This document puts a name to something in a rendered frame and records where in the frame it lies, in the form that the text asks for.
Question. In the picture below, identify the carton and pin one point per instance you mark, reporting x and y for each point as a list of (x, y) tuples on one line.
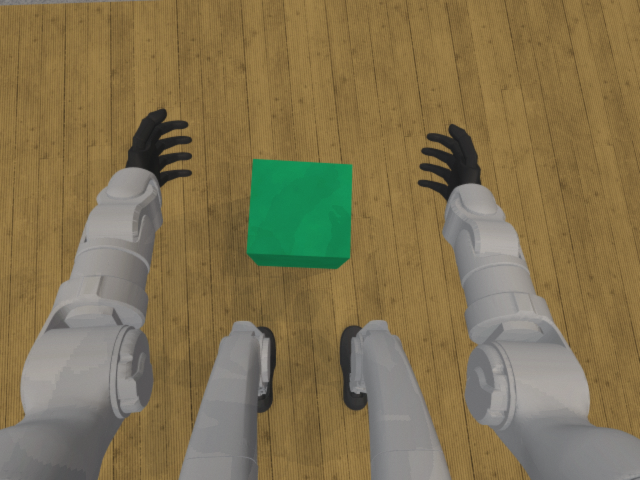
[(300, 214)]

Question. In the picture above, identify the robot left thigh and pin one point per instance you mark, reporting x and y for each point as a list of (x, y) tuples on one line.
[(223, 443)]

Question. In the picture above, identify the robot right upper arm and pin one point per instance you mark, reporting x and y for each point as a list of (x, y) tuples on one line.
[(534, 396)]

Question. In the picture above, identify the robot right hand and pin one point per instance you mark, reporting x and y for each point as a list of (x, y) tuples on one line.
[(463, 161)]

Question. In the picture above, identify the robot right shin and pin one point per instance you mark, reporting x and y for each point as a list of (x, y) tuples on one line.
[(372, 325)]

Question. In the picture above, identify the robot left forearm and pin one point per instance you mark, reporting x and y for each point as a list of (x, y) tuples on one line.
[(108, 279)]

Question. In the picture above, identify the robot left hand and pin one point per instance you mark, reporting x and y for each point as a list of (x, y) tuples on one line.
[(146, 147)]

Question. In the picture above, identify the robot left upper arm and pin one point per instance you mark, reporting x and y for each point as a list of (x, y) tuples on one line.
[(80, 384)]

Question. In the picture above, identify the robot right forearm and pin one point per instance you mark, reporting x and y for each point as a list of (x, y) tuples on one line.
[(501, 299)]

